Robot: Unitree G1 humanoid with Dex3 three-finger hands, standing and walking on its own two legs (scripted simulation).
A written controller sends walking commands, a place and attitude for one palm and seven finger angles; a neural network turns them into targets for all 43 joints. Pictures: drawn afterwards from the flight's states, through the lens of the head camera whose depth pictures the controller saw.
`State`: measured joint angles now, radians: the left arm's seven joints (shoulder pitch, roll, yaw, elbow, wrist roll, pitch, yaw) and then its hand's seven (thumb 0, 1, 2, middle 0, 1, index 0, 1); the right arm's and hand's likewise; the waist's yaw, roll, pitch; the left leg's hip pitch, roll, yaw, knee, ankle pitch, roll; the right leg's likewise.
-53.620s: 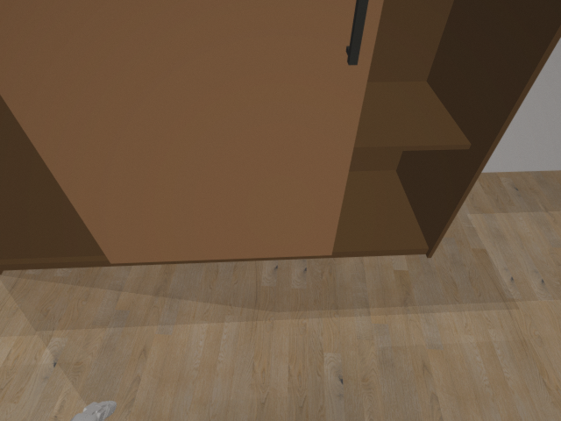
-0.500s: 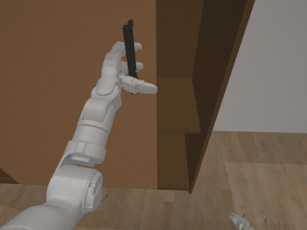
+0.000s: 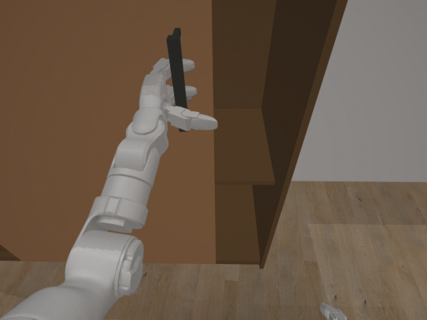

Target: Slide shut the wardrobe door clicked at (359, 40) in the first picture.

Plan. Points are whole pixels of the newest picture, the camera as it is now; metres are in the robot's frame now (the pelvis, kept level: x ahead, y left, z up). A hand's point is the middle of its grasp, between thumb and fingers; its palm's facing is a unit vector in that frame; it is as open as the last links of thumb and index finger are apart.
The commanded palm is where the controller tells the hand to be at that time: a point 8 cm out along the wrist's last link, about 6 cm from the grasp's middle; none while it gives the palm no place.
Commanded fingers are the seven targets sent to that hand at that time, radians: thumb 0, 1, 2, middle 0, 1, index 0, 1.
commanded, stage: grip the handle and tug to test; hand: left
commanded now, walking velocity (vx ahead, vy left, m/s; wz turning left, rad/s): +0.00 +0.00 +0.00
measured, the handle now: (180, 83) +0.50 +0.08 +0.22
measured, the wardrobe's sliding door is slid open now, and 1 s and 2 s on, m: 0.21 0.21 0.21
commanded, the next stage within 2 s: tug the door sideways, standing still in 1.52 s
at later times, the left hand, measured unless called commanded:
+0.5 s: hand (190, 96) +0.44 +0.06 +0.23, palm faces +0.00 -1.00 +0.00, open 10.2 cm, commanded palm +0.42 +0.11 +0.22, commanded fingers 0.00 0.48 0.72 -0.41 -1.34 -0.41 -1.34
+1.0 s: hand (191, 95) +0.45 +0.06 +0.22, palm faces -0.01 -1.00 +0.02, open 5.2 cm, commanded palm +0.42 +0.11 +0.22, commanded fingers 0.00 0.90 0.90 -0.45 -1.40 -0.45 -1.40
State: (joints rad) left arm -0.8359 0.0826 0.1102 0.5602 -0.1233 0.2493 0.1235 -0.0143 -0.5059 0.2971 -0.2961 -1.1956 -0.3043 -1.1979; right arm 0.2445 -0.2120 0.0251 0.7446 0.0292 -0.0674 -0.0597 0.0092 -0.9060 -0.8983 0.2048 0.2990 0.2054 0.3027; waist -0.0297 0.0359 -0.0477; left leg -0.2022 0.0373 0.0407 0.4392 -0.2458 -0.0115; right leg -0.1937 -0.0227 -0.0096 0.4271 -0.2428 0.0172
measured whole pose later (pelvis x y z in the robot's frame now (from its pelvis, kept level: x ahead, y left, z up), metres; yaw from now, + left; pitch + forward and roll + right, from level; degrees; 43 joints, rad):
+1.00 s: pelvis +0.01 +0.00 +0.00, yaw +0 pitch +2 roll +0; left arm -0.83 0.10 0.13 0.55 -0.12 0.25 0.12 0.02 0.78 0.82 -0.42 -1.39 -0.43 -1.39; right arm 0.25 -0.21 0.02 0.73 0.03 -0.06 -0.05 0.01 -0.91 -0.90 0.20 0.30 0.21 0.30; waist -0.04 0.04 -0.05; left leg -0.20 0.04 0.05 0.43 -0.25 -0.02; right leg -0.20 -0.02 0.00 0.42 -0.25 0.01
